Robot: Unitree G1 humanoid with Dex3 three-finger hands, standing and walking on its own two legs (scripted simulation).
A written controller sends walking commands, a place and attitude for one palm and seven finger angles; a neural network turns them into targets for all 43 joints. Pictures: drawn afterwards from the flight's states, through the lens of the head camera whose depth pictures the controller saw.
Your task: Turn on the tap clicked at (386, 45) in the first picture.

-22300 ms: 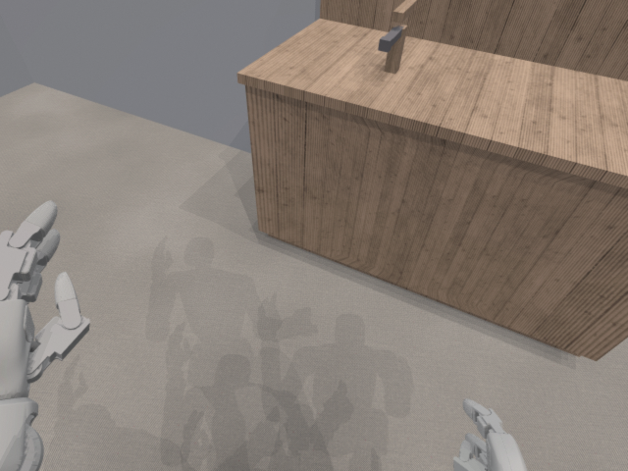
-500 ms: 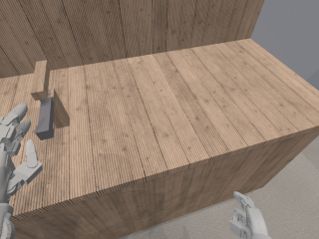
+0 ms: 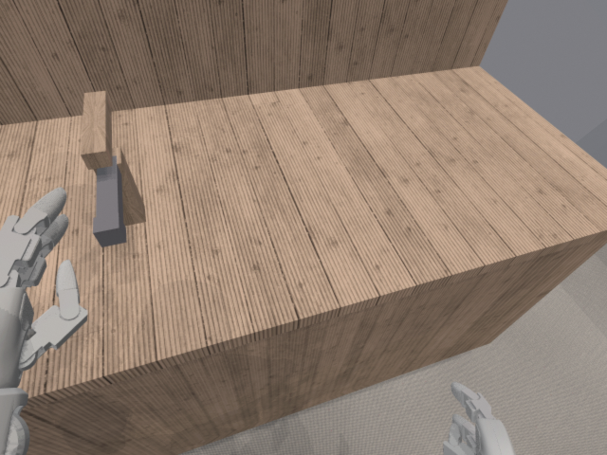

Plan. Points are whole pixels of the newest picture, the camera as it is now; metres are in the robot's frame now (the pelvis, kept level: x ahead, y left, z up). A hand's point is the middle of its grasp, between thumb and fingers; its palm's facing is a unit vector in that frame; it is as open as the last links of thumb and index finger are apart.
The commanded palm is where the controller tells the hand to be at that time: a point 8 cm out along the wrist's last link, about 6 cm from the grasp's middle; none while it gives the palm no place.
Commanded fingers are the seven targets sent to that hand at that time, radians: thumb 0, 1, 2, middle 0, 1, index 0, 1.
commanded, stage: come to a stop and stand still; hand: left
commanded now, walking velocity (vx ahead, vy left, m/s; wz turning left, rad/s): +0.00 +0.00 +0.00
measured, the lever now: (110, 230) +0.34 +0.26 +0.12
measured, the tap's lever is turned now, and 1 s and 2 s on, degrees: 0 0 0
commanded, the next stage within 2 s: look again from close up in 0.52 s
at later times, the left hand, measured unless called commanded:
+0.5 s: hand out of the picture +0.23 +0.31 +0.17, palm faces +0.41 -0.85 -0.34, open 7.5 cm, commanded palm +0.17 +0.34 +0.18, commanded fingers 0.00 0.90 0.90 -0.20 -0.30 -0.20 -0.30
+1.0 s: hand (22, 284) +0.23 +0.28 +0.16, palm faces +0.39 -0.84 -0.37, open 7.5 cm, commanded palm +0.17 +0.32 +0.18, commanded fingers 0.00 0.90 0.90 -0.20 -0.30 -0.20 -0.30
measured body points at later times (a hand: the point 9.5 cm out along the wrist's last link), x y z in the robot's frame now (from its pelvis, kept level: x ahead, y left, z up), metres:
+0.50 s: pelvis +0.01 +0.05 +0.00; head +0.04 +0.09 +0.45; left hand +0.21 +0.35 +0.19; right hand +0.21 -0.15 -0.06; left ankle +0.03 +0.12 -0.74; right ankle +0.04 -0.09 -0.73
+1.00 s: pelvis +0.02 +0.03 +0.01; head +0.04 +0.05 +0.46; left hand +0.20 +0.33 +0.18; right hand +0.20 -0.19 -0.07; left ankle +0.03 +0.12 -0.74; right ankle +0.04 -0.09 -0.74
